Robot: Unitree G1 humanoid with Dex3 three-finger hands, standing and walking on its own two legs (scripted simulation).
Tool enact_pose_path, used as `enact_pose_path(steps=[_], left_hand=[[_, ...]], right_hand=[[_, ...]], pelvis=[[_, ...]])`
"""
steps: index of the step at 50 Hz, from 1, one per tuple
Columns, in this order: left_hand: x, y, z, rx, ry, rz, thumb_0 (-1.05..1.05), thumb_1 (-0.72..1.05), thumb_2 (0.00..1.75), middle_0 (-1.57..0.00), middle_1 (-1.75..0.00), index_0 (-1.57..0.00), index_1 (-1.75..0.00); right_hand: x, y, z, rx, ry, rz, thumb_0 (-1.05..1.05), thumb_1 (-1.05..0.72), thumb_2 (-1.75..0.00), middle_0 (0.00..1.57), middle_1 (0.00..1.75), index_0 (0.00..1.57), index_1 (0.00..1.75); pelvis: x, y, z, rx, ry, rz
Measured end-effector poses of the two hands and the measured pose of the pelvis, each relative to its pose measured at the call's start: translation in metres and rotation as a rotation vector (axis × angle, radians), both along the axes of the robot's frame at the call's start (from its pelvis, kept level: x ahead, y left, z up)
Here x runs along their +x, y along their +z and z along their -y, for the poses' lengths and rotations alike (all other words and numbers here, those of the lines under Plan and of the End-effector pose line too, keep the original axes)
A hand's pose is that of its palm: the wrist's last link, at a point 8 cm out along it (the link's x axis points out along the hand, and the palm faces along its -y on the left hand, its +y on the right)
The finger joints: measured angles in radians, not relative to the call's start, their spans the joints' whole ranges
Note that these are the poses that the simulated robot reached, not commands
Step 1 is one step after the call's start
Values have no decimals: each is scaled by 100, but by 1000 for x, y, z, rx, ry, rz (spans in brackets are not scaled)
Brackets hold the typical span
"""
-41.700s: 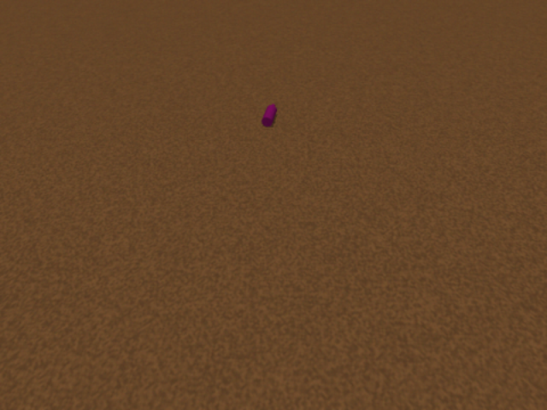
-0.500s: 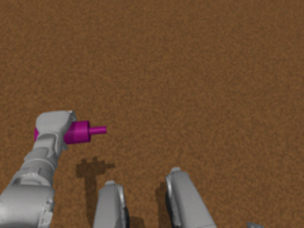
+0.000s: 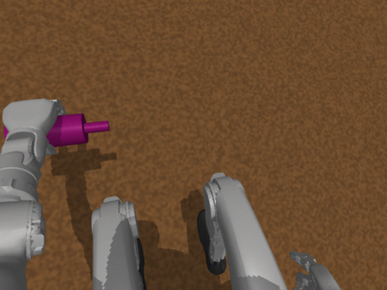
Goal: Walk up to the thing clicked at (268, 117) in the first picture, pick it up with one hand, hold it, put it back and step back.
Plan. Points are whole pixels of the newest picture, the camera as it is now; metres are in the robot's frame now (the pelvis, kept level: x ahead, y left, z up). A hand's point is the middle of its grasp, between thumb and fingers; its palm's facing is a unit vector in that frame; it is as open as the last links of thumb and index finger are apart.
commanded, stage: crouch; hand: left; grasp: from above
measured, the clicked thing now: (62, 130) +0.48 +0.22 -0.19
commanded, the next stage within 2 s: lower in 0.86 s
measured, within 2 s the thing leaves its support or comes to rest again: neither
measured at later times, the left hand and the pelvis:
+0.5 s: hand (55, 133) +0.49 +0.25 -0.24, palm faces -0.48 -0.02 -0.88, open 9.6 cm; pelvis -0.01 +0.00 -0.07, yaw -2 degrees
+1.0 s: hand (58, 132) +0.51 +0.26 -0.27, palm faces -0.48 -0.01 -0.88, open 9.6 cm; pelvis -0.01 +0.00 -0.09, yaw -4 degrees
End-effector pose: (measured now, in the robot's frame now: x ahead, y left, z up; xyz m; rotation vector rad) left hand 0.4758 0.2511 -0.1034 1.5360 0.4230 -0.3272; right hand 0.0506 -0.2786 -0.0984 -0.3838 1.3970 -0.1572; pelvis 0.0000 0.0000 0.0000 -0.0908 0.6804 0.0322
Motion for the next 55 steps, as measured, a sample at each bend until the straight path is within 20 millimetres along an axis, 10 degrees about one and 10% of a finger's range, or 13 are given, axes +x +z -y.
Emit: enact_pose_path(steps=[30, 55], left_hand=[[29, -86, -2, -7, -7, -23, -1, 6, 42, -72, -51, -75, -48], [37, -120, -9, -13, -10, -27, -1, 6, 41, -73, -49, -76, -47]], right_hand=[[-68, -53, -11, 16, -33, -165, 0, -92, -90, 20, 30, 20, 30], [-63, -64, -16, -1, 3, -177, 0, -92, -90, 20, 30, 20, 30]], pelvis=[[-12, -75, -1, -35, -17, 32], [-12, -96, -5, -68, -26, 48]])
